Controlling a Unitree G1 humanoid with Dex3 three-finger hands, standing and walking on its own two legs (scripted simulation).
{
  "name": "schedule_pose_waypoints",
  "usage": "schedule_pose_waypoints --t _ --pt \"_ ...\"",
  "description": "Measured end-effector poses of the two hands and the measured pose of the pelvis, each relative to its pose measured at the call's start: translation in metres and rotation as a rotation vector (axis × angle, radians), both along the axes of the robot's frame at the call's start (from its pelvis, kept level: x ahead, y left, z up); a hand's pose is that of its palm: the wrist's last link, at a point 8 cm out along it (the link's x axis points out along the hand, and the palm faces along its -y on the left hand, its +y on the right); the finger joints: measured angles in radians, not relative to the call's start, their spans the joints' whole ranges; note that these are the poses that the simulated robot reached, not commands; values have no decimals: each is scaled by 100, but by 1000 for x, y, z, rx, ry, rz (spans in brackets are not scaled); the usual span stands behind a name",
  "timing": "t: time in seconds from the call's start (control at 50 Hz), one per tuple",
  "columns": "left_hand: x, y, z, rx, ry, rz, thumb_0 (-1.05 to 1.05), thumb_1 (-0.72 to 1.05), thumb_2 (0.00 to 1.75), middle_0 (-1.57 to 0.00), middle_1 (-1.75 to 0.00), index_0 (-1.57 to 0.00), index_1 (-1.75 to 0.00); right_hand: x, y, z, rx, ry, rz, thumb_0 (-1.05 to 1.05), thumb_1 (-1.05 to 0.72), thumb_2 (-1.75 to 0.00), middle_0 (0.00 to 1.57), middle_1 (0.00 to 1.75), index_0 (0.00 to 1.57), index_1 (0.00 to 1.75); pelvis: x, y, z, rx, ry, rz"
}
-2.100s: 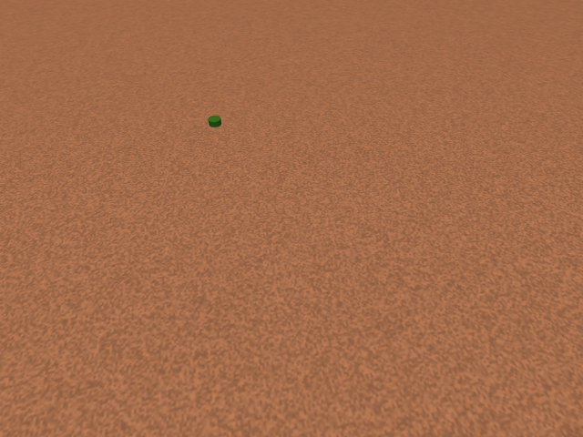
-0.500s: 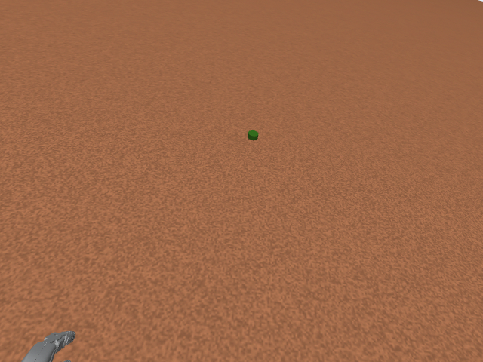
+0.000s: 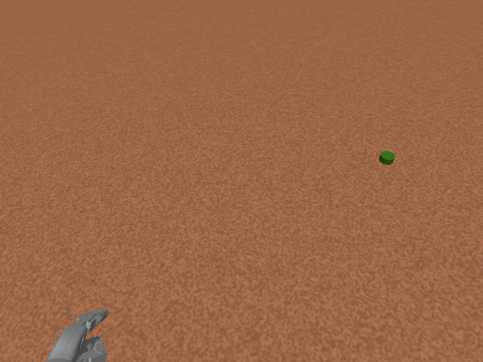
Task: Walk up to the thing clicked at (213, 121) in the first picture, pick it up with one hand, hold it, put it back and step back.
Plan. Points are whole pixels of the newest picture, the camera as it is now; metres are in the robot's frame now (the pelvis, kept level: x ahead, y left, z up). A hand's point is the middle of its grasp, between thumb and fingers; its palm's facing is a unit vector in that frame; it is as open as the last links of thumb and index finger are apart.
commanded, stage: walk up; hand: left
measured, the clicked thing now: (387, 157) +1.36 -0.71 -0.74
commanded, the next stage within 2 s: none
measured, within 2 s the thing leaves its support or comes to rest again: neither
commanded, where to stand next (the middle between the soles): +1.35 -1.15 m, yaw +56 degrees
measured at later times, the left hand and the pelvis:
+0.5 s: hand (218, 288) +0.31 +0.10 -0.15, palm faces +0.11 -0.96 -0.28, open 7.4 cm; pelvis +0.30 -0.16 +0.00, yaw +13 degrees
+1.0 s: hand (301, 233) +0.45 -0.09 -0.15, palm faces +0.48 -0.80 -0.36, open 7.4 cm; pelvis +0.56 -0.37 +0.00, yaw +29 degrees
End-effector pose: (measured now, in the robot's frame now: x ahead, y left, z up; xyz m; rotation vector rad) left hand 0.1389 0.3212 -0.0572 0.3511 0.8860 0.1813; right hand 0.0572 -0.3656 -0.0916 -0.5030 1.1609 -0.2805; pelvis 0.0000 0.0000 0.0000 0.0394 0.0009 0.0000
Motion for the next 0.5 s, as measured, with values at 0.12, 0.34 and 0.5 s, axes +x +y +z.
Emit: schedule_pose_waypoints --t 0.12,0.34,0.5 --pt "-32 -25 6 24 155 191 1 91 90 -20 -30 -20 -30 174 -12 32 82 -167 189 1 -91 -90 20 30 20 30 76 -46 22 15 -16 50" --pt "17 -107 -65 -48 348 360 2 91 90 -20 -30 -20 -30 370 -42 1 25 -152 344 0 -91 -90 20 30 20 30 222 -105 -23 33 -18 202" --pt "154 -176 -58 -121 302 207 2 91 90 -20 -30 -20 -30 378 -101 7 43 -93 218 0 -90 -90 21 30 21 30 302 -164 -4 27 -58 221"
